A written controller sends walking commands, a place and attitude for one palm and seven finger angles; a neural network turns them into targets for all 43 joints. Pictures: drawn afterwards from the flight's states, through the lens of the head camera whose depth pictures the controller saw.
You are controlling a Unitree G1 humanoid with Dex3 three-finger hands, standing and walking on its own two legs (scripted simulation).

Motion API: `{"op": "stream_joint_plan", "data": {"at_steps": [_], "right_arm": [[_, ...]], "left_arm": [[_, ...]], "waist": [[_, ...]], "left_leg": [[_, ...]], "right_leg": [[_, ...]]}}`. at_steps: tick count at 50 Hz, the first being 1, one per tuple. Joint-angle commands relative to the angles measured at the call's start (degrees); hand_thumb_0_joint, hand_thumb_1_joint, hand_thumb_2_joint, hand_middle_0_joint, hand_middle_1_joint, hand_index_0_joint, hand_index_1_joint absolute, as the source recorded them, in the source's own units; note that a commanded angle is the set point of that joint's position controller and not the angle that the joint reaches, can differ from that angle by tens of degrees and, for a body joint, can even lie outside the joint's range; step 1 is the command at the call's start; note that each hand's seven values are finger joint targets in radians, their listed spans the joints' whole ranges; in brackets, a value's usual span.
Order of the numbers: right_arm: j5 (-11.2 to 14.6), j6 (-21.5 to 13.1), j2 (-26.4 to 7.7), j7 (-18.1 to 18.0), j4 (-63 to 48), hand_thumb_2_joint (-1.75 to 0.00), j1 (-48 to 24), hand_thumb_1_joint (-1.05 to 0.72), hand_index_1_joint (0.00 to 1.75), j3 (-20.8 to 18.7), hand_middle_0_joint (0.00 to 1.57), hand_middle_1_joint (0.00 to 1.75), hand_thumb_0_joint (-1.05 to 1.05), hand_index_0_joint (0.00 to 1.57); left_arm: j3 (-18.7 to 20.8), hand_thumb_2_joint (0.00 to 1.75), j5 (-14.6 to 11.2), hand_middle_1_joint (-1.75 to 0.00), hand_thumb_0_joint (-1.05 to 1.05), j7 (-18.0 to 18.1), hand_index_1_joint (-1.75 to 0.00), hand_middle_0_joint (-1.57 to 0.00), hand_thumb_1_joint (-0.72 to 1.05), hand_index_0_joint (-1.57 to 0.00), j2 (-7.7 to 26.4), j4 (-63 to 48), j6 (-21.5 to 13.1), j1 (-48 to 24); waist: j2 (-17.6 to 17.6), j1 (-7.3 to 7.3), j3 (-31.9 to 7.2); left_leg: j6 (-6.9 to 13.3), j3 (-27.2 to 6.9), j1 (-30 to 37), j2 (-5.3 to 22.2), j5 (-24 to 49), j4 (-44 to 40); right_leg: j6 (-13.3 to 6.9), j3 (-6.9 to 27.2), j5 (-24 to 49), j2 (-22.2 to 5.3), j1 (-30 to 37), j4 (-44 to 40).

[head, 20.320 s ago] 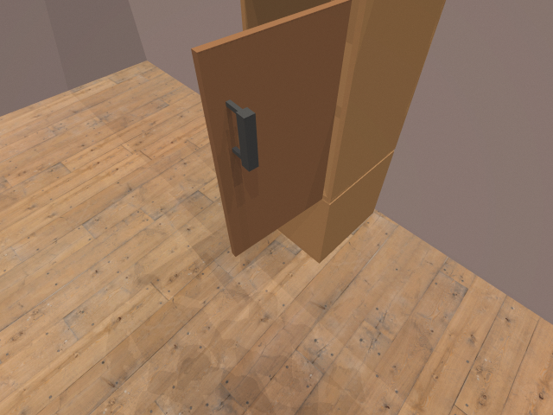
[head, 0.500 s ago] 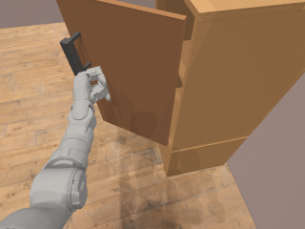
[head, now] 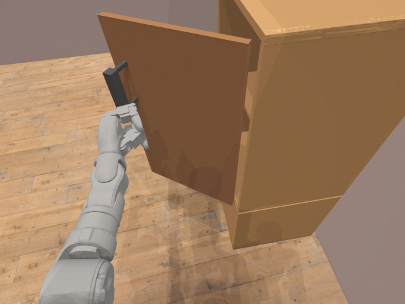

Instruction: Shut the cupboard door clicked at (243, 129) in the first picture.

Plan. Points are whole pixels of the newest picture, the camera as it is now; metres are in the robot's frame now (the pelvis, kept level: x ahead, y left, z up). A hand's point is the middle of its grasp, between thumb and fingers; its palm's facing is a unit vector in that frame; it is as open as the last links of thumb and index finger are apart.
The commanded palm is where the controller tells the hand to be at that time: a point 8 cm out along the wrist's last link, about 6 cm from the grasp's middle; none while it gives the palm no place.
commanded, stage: draw the hand back to the body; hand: left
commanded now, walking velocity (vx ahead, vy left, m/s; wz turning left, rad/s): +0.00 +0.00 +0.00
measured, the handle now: (123, 88) +0.61 +0.20 +0.11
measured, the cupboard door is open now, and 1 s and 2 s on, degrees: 54 54 54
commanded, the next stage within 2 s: step back with the hand held close in 1.36 s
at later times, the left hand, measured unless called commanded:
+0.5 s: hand (76, 196) +0.28 +0.20 +0.14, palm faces +0.19 -0.96 -0.20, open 3.1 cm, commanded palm +0.24 +0.25 +0.16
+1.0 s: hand out of the picture +0.18 +0.30 +0.18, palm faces +0.46 -0.78 -0.43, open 6.2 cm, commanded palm +0.14 +0.33 +0.20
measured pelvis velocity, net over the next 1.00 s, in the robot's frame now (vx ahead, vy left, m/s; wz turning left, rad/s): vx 0.01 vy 0.02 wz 0.04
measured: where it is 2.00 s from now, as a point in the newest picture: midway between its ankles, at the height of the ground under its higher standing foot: outside the picture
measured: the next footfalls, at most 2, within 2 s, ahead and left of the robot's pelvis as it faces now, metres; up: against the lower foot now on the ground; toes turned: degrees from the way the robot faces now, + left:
none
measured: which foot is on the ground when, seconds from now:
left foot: down 0.00-1.00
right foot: down 0.00-1.00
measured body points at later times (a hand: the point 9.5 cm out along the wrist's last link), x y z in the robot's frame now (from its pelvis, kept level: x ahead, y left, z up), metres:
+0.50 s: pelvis -0.01 +0.01 +0.02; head -0.02 -0.01 +0.47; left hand +0.26 +0.25 +0.15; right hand +0.20 -0.21 -0.05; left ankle +0.00 +0.12 -0.72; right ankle -0.04 -0.10 -0.72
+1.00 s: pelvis +0.01 +0.02 +0.03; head -0.01 -0.01 +0.48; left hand +0.15 +0.33 +0.20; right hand +0.19 -0.19 -0.07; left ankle +0.00 +0.12 -0.72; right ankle -0.04 -0.10 -0.72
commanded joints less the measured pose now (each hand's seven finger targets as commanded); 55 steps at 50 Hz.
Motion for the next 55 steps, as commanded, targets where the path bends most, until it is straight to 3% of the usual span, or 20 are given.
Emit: {"op": "stream_joint_plan", "data": {"at_steps": [1, 4, 5, 8, 10, 14, 15, 17, 23, 26, 29, 33, 36, 39, 42, 45, 49, 50, 52, 55], "right_arm": [[1.86, -1.79, -8.23, -1.91, -8.65, -0.90, -4.59, -0.90, 0.30, -3.06, 0.20, 0.30, 0.00, 0.20], [2.19, -2.49, -7.86, -3.90, -8.81, -0.90, -7.42, -0.90, 0.30, -2.64, 0.20, 0.30, 0.00, 0.20], [2.23, -3.14, -7.20, -4.21, -8.61, -0.90, -8.36, -0.90, 0.30, -2.27, 0.20, 0.30, 0.00, 0.20], [2.04, -5.06, -6.58, -4.72, -8.16, -0.90, -9.86, -0.90, 0.30, -1.65, 0.20, 0.30, 0.00, 0.20], [2.30, -5.65, -6.65, -4.95, -8.10, -0.90, -11.06, -0.90, 0.30, -1.44, 0.20, 0.30, 0.00, 0.20], [3.02, -5.30, -7.47, -5.24, -9.22, -0.90, -13.57, -0.90, 0.30, -0.98, 0.20, 0.30, 0.00, 0.20], [2.42, -4.23, -5.54, -5.88, -10.48, -0.90, -15.20, -0.90, 0.30, -0.49, 0.20, 0.30, 0.00, 0.20], [2.07, -2.93, -5.75, -6.26, -10.78, -0.90, -16.42, -0.90, 0.30, -0.29, 0.20, 0.30, 0.00, 0.20], [1.14, -2.05, -5.09, -6.74, -11.41, -0.90, -18.39, -0.90, 0.30, 0.57, 0.20, 0.30, 0.00, 0.20], [0.54, -2.79, -4.91, -6.98, -11.12, -0.90, -18.81, -0.90, 0.30, 0.88, 0.20, 0.30, 0.00, 0.20], [0.02, -2.98, -5.11, -6.83, -10.83, -0.90, -18.50, -0.90, 0.30, 0.81, 0.20, 0.30, 0.00, 0.20], [-0.10, -2.58, -4.87, -6.41, -11.06, -0.90, -19.34, -0.90, 0.30, 0.93, 0.20, 0.30, 0.00, 0.20], [0.01, -1.99, -5.03, -6.19, -11.11, -0.90, -19.47, -0.90, 0.30, 0.65, 0.20, 0.30, 0.00, 0.20], [-0.29, -1.97, -5.33, -6.24, -11.14, -0.90, -19.64, -0.90, 0.30, 0.36, 0.20, 0.30, 0.00, 0.20], [-0.34, -2.90, -4.72, -6.26, -11.35, -0.90, -19.63, -0.90, 0.30, 0.16, 0.20, 0.30, 0.00, 0.20], [-0.30, -4.02, -4.70, -6.23, -11.40, -0.90, -19.20, -0.90, 0.30, 0.01, 0.20, 0.30, 0.00, 0.20], [-0.12, -4.79, -4.92, -6.28, -10.81, -0.90, -18.71, -0.90, 0.30, -0.59, 0.20, 0.30, 0.00, 0.20], [-0.13, -4.76, -4.75, -6.24, -10.63, -0.90, -18.53, -0.90, 0.30, -0.43, 0.20, 0.30, 0.00, 0.20], [-0.08, -4.85, -5.39, -6.28, -10.12, -0.90, -18.27, -0.90, 0.30, -0.73, 0.20, 0.30, 0.00, 0.20], [-0.05, -5.36, -6.12, -6.68, -9.72, -0.90, -17.78, -0.90, 0.30, -1.18, 0.20, 0.30, 0.00, 0.20]], "left_arm": [[-0.29, 0.90, -4.58, -1.50, 0.00, -3.71, -1.50, -1.30, 0.90, -1.30, 8.10, -20.00, 3.08, -15.43], [-0.06, 0.90, -6.14, -1.50, 0.00, -4.42, -1.50, -1.30, 0.90, -1.30, 10.40, -31.03, 4.76, -18.35], [-0.64, 0.90, -5.98, -1.50, 0.00, -4.55, -1.50, -1.30, 0.90, -1.30, 10.05, -33.78, 4.55, -17.83], [-1.92, 0.90, -5.42, -1.50, 0.00, -5.12, -1.50, -1.30, 0.90, -1.30, 10.04, -39.45, 3.52, -12.30], [-1.48, 0.90, -5.75, -1.47, 0.00, -5.93, -1.47, -1.27, 0.90, -1.27, 10.65, -39.29, 4.57, -6.55], [1.65, 0.90, -8.04, -1.35, 0.00, -8.37, -1.35, -1.16, 0.90, -1.16, 12.02, -35.31, 11.91, 6.30], [-2.77, 0.90, -2.56, -1.32, 0.00, -5.01, -1.32, -1.13, 0.90, -1.13, 13.81, -43.73, 9.06, 7.59], [-1.75, 0.90, -2.19, -1.26, 0.00, -2.99, -1.26, -1.08, 0.90, -1.08, 12.46, -43.14, 9.58, 15.17], [-0.38, 0.90, -0.29, -1.08, 0.00, 0.16, -1.08, -0.92, 0.90, -0.92, 15.69, -58.24, 9.98, 15.26], [0.49, 0.90, 0.30, -0.99, 0.00, 1.50, -0.99, -0.83, 0.90, -0.83, 16.66, -63.30, 10.11, 17.82], [2.13, 0.90, 0.50, -0.90, 0.00, 2.23, -0.90, -0.75, 0.90, -0.75, 17.46, -64.96, 10.69, 25.23], [2.90, 0.90, 0.33, -0.78, 0.00, 2.10, -0.78, -0.64, 0.90, -0.64, 15.74, -65.31, 11.40, 34.24], [5.23, 0.90, 0.27, -0.69, 0.00, 1.95, -0.69, -0.56, 0.90, -0.56, 16.75, -66.43, 11.73, 39.53], [9.87, 0.90, 0.12, -0.60, 0.00, 2.27, -0.60, -0.47, 0.90, -0.47, 20.33, -68.35, 11.57, 44.06], [12.58, 0.90, 0.29, -0.51, 0.00, 2.76, -0.51, -0.39, 0.90, -0.39, 21.94, -74.99, 10.34, 46.02], [15.36, 0.90, 0.32, -0.42, 0.00, 3.46, -0.42, -0.31, 0.90, -0.31, 23.62, -78.65, 9.85, 50.53], [18.86, 0.90, 0.01, -0.30, 0.00, 3.84, -0.30, -0.20, 0.90, -0.20, 24.56, -76.46, 10.20, 58.34], [15.63, 0.90, 0.05, -0.30, 0.00, 3.52, -0.30, -0.20, 0.90, -0.20, 21.24, -75.69, 10.20, 57.04], [13.56, 0.90, 0.26, -0.30, 0.00, 3.46, -0.30, -0.20, 0.90, -0.20, 19.48, -73.51, 10.52, 54.43], [12.50, 0.90, 0.64, -0.30, 0.00, 3.67, -0.30, -0.20, 0.90, -0.20, 19.41, -72.75, 10.35, 50.97]], "waist": [[-11.66, 1.21, -13.73], [-7.27, 1.22, -13.05], [-3.44, 1.64, -13.17], [1.71, 2.38, -13.20], [0.43, 2.80, -11.77], [-5.87, 5.02, -7.11], [-7.69, 3.66, -2.85], [-9.64, 4.17, -1.56], [1.01, 3.93, -2.03], [3.61, 4.09, -2.69], [0.32, 4.62, -2.87], [-2.16, 5.15, 1.01], [-2.37, 5.54, 2.26], [-2.88, 6.41, 2.18], [0.95, 6.72, -1.41], [3.67, 7.09, -1.86], [0.36, 7.48, 2.77], [0.09, 6.64, 4.07], [-1.03, 5.82, 7.72], [-1.36, 5.44, 7.02]], "left_leg": [[2.50, -1.07, 12.07, -2.51, 15.63, -4.13], [2.98, -1.22, 15.34, -2.68, 13.21, -5.65], [2.97, -1.51, 16.99, -2.67, 13.64, -6.17], [2.68, -2.35, 20.42, -2.48, 14.69, -6.82], [2.53, -2.57, 20.42, -2.33, 13.75, -7.71], [2.26, -2.48, 17.97, -2.60, 11.43, -10.29], [2.28, -2.76, 19.19, -2.67, 11.30, -12.66], [2.46, -2.87, 19.75, -2.27, 11.41, -13.58], [1.97, -3.22, 27.19, -1.69, 13.51, -17.27], [1.88, -3.72, 29.62, -1.68, 15.21, -18.18], [1.84, -3.94, 30.04, -1.60, 17.44, -18.50], [1.47, -4.28, 28.60, -1.34, 16.81, -19.74], [1.33, -4.26, 27.95, -1.14, 17.15, -20.03], [1.43, -4.28, 27.10, -1.24, 17.46, -19.90], [1.27, -4.38, 28.47, -1.32, 20.51, -18.77], [0.96, -4.61, 28.04, -1.26, 22.68, -18.20], [0.98, -4.11, 26.46, -0.99, 22.34, -18.00], [0.96, -4.03, 26.09, -1.05, 20.91, -18.49], [1.08, -4.13, 25.44, -0.85, 17.61, -19.15], [1.56, -4.35, 26.66, -0.88, 15.40, -19.72]], "right_leg": [[2.97, 0.31, 33.50, 0.46, 10.82, -8.81], [2.97, 0.96, 27.65, 0.15, 11.37, -11.37], [2.34, 0.77, 26.73, 0.34, 10.84, -11.35], [1.32, -0.02, 24.73, 0.64, 9.79, -11.14], [1.41, -0.17, 23.22, 0.42, 10.02, -11.79], [1.71, -0.51, 21.03, -0.10, 12.29, -13.91], [2.50, 1.63, 21.28, -1.85, 11.68, -17.13], [2.87, 1.10, 21.38, -2.03, 13.10, -17.75], [1.09, 0.14, 18.67, -0.95, 15.91, -21.02], [0.74, -0.12, 19.44, -0.74, 17.34, -21.88], [0.78, -0.51, 21.31, -0.58, 19.25, -22.41], [0.87, -1.20, 20.42, -0.54, 19.12, -22.80], [0.94, -1.21, 20.17, -0.71, 19.52, -23.17], [0.99, -1.11, 20.31, -0.83, 20.61, -23.46], [0.91, -1.29, 22.71, -1.00, 21.76, -22.23], [0.88, -1.29, 23.80, -1.16, 22.40, -21.89], [0.96, -1.50, 23.62, -0.81, 20.28, -22.94], [1.07, -1.73, 22.33, -1.07, 19.51, -22.51], [1.24, -1.80, 18.85, -0.95, 16.71, -23.43], [1.35, -1.43, 16.47, -1.15, 16.01, -23.81]]}}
